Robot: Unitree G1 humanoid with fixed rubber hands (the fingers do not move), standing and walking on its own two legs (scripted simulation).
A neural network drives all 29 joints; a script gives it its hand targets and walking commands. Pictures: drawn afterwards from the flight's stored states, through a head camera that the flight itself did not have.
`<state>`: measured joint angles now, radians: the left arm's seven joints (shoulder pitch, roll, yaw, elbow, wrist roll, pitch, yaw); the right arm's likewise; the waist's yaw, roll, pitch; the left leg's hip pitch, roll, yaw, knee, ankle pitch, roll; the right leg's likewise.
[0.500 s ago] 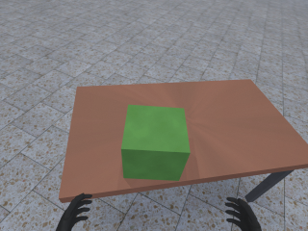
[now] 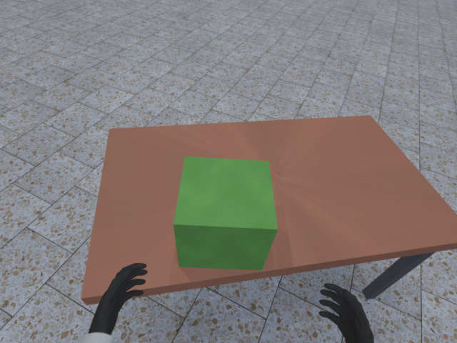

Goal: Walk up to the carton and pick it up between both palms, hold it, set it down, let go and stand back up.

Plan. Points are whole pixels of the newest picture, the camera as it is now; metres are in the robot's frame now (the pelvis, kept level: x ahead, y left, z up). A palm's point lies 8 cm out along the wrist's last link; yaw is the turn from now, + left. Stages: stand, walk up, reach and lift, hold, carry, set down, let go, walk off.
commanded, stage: reach and lift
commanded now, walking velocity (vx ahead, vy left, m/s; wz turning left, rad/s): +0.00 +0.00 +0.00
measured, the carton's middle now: (223, 214) +0.45 +0.01 -0.10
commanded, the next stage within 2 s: none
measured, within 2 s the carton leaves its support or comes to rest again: neither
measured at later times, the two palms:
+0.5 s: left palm (122, 275) +0.26 +0.19 -0.03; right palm (354, 290) +0.25 -0.23 -0.03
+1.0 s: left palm (128, 208) +0.36 +0.20 +0.03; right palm (335, 229) +0.35 -0.20 +0.02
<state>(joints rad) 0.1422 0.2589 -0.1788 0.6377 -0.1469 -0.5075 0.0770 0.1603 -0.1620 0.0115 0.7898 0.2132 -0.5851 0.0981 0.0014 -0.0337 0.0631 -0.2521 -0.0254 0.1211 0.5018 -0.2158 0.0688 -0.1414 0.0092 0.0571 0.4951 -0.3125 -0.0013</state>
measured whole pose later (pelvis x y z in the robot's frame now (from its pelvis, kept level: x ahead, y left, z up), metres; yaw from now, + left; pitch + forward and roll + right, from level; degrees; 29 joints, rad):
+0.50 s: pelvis +0.03 -0.02 +0.00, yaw +0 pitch +0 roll +0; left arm 0.05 0.26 -0.10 0.64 -0.15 -0.47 0.05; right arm 0.04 -0.16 0.03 0.74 0.24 -0.53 0.04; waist 0.00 -0.03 0.06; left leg -0.25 -0.01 0.12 0.50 -0.25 0.05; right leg -0.14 0.02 0.06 0.50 -0.35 0.00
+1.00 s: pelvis +0.02 -0.02 +0.00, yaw +0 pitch +1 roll +0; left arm -0.39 0.26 -0.02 0.78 -0.15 -0.19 0.05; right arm -0.37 -0.16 0.04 0.88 0.24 -0.28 -0.02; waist 0.00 -0.03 0.01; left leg -0.29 -0.01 0.12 0.50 -0.24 0.05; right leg -0.18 0.02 0.06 0.49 -0.33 0.00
